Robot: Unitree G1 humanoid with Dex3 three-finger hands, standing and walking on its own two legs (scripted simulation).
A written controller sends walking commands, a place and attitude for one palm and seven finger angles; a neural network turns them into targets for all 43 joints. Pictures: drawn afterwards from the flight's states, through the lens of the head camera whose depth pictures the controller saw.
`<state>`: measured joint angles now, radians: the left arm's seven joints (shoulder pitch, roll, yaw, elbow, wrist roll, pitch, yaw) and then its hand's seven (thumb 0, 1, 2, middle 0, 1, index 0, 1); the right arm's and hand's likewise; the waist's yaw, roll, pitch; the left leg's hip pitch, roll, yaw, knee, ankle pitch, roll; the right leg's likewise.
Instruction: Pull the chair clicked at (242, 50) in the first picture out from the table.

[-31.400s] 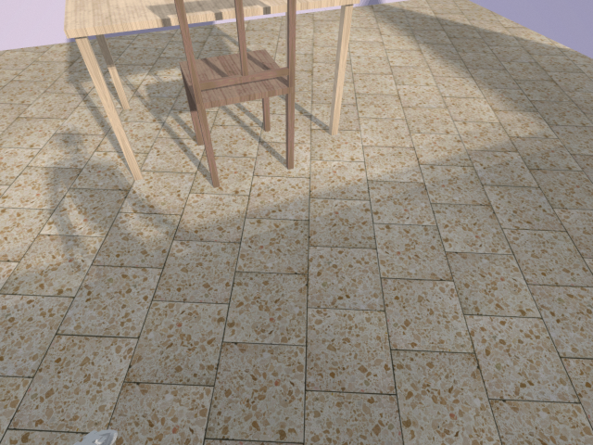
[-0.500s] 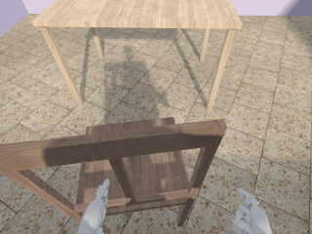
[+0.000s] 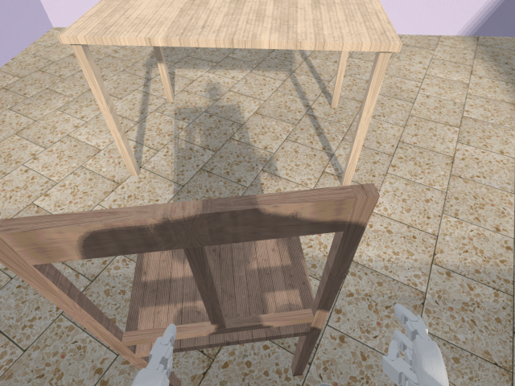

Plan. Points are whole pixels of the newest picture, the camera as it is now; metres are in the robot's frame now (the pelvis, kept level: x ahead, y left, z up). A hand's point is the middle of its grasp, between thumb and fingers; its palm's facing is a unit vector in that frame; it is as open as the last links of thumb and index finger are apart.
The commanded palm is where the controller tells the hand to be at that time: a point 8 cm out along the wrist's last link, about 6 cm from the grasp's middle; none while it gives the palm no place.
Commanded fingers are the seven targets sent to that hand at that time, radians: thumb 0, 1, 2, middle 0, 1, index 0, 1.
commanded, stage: draw the hand back to the body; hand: left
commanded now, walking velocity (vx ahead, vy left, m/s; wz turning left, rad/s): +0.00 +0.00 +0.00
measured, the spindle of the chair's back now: (209, 292) +0.28 +0.09 -0.01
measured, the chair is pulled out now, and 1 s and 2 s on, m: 0.72 0.72 0.71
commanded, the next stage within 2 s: step back with the hand held close in 1.58 s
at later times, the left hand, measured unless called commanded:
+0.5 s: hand (127, 365) +0.15 +0.15 +0.09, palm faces +0.03 -1.00 -0.08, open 17.4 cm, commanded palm +0.11 +0.22 +0.11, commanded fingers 0.00 -0.33 0.31 -0.03 -0.05 -0.03 -0.05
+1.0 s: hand (71, 343) +0.16 +0.21 +0.12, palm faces +0.19 -0.88 -0.44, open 11.6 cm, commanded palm +0.14 +0.27 +0.20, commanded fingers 0.00 0.57 0.74 -0.16 -0.23 -0.16 -0.23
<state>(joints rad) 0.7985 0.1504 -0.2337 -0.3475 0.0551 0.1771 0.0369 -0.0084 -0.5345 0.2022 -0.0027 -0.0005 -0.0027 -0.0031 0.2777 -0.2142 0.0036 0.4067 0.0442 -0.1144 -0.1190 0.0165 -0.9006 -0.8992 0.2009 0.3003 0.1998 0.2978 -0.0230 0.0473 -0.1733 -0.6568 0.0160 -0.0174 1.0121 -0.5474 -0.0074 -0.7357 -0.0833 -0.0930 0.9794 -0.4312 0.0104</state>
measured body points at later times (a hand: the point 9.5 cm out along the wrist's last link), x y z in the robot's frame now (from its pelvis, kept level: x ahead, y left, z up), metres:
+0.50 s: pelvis -0.01 +0.00 -0.01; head +0.02 -0.01 +0.44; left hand +0.14 +0.21 +0.10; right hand +0.18 -0.22 -0.08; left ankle -0.03 +0.12 -0.68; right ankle +0.03 -0.13 -0.68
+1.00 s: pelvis +0.02 -0.01 +0.06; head +0.01 -0.03 +0.50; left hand +0.15 +0.26 +0.14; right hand +0.21 -0.22 -0.02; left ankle -0.03 +0.12 -0.68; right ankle +0.03 -0.13 -0.68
